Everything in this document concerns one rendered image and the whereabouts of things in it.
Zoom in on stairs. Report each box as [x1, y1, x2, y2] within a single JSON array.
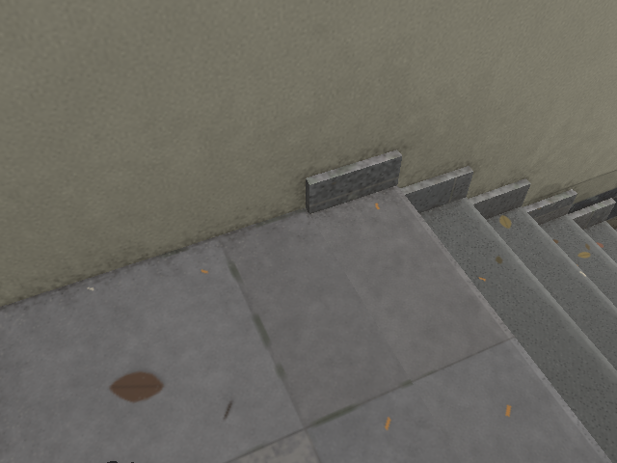
[[419, 197, 617, 463]]

